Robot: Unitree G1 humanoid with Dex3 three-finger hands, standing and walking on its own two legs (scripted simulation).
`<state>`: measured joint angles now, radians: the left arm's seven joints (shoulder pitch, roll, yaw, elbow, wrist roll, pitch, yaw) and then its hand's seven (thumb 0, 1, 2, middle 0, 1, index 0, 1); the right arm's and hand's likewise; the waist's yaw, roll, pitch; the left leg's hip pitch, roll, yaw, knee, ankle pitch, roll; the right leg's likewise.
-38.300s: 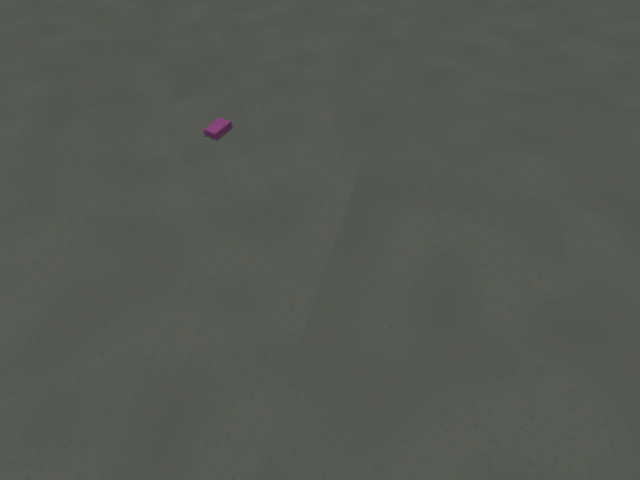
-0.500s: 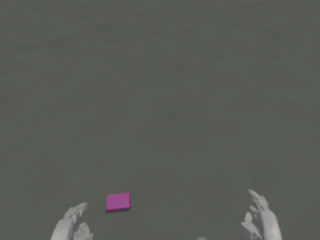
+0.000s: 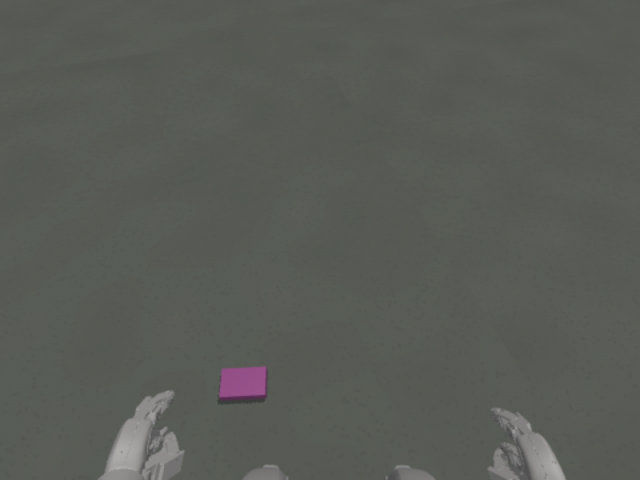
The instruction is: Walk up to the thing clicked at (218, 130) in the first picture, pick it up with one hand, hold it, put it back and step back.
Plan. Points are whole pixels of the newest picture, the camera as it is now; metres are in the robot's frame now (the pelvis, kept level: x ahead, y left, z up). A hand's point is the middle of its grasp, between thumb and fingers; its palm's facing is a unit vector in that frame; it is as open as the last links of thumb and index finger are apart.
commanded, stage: stand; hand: left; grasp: from above
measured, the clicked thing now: (244, 383) +0.47 +0.25 -0.71
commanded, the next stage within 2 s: none
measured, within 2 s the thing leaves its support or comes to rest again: neither
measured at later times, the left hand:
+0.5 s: hand out of the picture +0.05 +0.24 -0.12, palm faces +0.03 -0.95 -0.33, open 7.4 cm
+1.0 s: hand out of the picture +0.06 +0.23 -0.11, palm faces +0.02 -0.94 -0.34, open 7.4 cm
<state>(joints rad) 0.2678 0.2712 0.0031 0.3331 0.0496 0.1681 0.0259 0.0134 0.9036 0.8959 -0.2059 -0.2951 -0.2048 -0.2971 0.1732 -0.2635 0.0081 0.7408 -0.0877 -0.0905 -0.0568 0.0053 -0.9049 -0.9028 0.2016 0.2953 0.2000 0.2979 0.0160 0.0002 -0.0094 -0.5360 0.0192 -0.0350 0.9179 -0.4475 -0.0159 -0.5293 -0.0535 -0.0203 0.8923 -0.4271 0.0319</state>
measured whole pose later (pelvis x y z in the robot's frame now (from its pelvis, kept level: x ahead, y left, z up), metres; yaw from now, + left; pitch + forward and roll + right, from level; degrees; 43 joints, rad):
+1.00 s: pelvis +0.00 -0.01 +0.05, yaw +0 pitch -4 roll +0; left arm 0.13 0.30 0.03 1.14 0.03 0.00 0.02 0.01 0.91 0.90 -0.21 -0.30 -0.20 -0.30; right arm 0.14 -0.32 -0.03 1.12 -0.02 0.00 -0.01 0.00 -0.91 -0.90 0.20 0.29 0.20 0.30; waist 0.01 0.02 0.07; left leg -0.12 0.03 -0.04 0.38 -0.19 -0.03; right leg -0.12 -0.04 -0.04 0.36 -0.18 0.03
